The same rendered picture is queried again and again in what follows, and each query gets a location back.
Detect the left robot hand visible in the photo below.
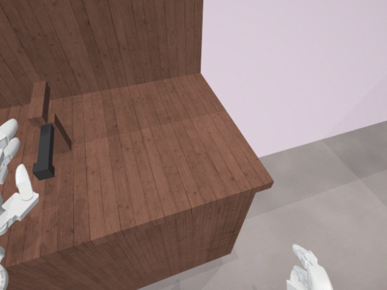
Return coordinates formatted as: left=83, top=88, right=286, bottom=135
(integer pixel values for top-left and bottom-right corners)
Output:
left=0, top=118, right=39, bottom=235

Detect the tap lever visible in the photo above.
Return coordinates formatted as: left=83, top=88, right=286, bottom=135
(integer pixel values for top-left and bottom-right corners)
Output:
left=33, top=123, right=55, bottom=180

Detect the counter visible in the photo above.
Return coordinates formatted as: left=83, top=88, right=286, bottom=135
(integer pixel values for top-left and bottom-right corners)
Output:
left=0, top=0, right=274, bottom=290

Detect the right robot hand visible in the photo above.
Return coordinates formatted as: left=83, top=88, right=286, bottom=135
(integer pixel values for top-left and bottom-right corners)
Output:
left=287, top=244, right=333, bottom=290

